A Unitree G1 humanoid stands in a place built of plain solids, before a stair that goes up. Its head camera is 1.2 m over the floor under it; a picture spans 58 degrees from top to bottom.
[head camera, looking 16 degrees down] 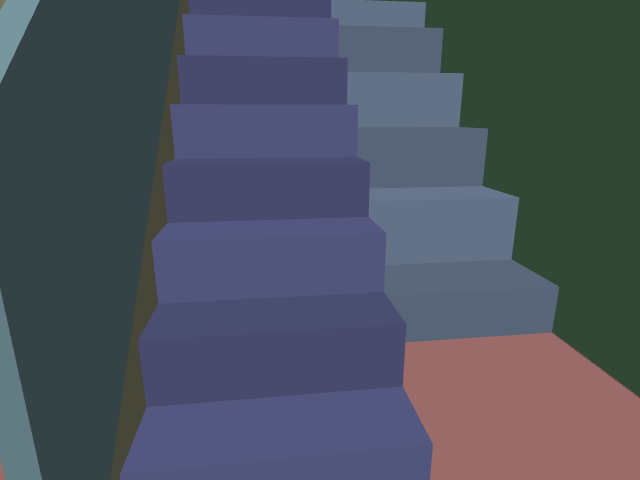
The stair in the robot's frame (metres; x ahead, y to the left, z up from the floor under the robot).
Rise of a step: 0.21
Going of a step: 0.24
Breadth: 0.75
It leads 7 degrees to the left of straight ahead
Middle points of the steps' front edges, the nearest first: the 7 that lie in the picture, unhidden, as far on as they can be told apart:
0.85 0.09 0.42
1.09 0.12 0.62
1.32 0.15 0.83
1.56 0.18 1.04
1.80 0.21 1.24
2.04 0.24 1.45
2.28 0.28 1.66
